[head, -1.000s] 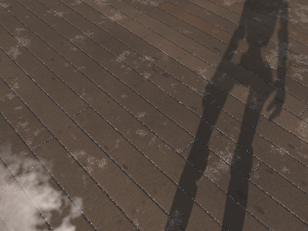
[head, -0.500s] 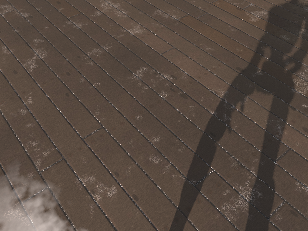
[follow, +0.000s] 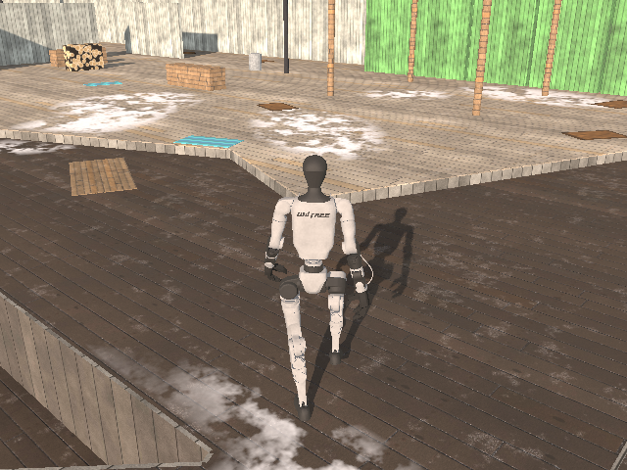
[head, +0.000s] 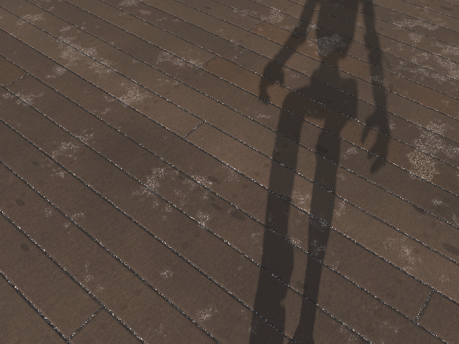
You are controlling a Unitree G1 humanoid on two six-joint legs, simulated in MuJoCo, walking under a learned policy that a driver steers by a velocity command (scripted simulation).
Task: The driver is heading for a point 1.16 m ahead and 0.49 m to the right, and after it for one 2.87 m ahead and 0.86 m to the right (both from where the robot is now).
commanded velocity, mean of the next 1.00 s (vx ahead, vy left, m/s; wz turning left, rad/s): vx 0.72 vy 0.00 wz -0.89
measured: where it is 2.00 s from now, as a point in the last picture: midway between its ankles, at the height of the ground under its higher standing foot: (280, 229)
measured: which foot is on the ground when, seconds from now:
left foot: down 0.00-0.16, up 0.18-0.56, down 0.58-0.94, up 0.96-1.00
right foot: up 0.00-0.14, down 0.16-0.58, up 0.60-0.96, down 0.98-1.00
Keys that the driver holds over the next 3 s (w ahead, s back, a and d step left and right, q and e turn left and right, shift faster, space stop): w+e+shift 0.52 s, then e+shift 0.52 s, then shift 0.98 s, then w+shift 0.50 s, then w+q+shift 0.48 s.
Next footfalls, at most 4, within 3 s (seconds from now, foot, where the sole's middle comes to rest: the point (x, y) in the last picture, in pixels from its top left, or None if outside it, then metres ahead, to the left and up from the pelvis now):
0.16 right None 0.34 -0.04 -0.77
0.58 left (226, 248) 0.81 0.01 -0.77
0.98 right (322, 237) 0.83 -0.32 -0.77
1.40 left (275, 195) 1.02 -0.18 -0.77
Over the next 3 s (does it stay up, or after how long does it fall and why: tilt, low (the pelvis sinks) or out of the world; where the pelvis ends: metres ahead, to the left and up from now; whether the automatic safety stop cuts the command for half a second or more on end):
stays up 1.10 -0.67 0.00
